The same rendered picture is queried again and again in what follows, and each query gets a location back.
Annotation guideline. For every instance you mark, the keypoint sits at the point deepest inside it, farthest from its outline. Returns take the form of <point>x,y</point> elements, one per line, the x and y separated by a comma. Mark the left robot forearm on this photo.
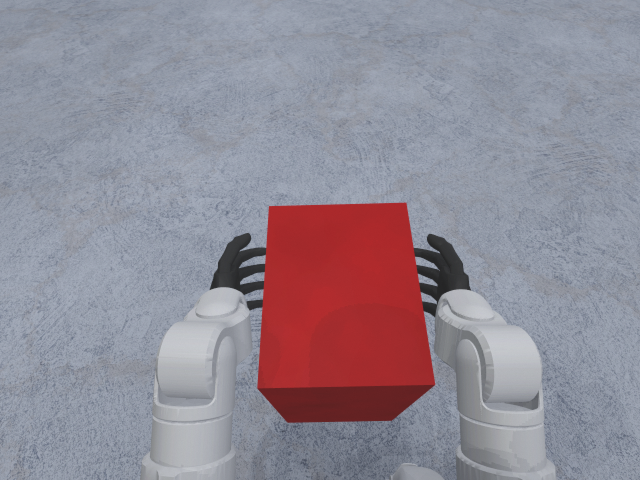
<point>194,390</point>

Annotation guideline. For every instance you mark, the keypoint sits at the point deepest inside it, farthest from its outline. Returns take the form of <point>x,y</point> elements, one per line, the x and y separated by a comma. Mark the right robot shin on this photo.
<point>405,464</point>

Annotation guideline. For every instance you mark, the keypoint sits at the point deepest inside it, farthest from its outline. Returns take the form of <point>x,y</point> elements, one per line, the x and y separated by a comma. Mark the carton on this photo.
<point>343,332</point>

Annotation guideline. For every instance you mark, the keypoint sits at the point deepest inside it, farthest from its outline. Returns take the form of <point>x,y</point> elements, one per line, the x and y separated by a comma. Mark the robot right hand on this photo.
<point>451,275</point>

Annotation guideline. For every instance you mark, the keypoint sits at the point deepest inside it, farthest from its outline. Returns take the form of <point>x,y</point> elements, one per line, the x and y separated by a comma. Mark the robot left hand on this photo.
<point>230,275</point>

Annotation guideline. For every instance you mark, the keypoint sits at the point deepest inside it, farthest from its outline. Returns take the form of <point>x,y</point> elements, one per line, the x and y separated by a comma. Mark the right robot forearm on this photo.
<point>499,391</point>

